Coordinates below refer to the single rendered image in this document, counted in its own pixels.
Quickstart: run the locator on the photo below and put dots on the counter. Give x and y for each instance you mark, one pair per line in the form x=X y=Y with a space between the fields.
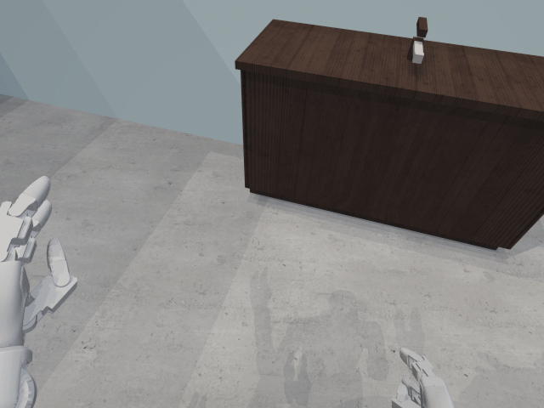
x=343 y=121

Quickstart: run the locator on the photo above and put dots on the tap lever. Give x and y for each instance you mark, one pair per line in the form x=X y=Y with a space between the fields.
x=417 y=52

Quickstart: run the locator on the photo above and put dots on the robot left hand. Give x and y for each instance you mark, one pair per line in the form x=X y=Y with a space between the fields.
x=20 y=223

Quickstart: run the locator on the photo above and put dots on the robot right hand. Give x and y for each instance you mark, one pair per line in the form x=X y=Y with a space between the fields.
x=432 y=392

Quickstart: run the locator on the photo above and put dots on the left robot forearm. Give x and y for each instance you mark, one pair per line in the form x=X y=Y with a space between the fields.
x=17 y=387

